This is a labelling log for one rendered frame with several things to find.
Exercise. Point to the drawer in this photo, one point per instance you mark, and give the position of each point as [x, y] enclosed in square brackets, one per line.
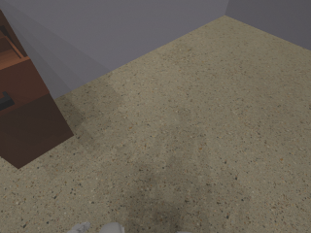
[18, 76]

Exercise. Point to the robot left hand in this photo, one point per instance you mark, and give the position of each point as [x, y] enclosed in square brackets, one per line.
[80, 227]

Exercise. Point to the handle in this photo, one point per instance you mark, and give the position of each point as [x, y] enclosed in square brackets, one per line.
[6, 101]

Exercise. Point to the left robot thigh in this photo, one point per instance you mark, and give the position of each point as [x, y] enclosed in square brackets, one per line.
[112, 227]

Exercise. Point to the cabinet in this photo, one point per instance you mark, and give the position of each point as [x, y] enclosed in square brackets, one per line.
[33, 129]

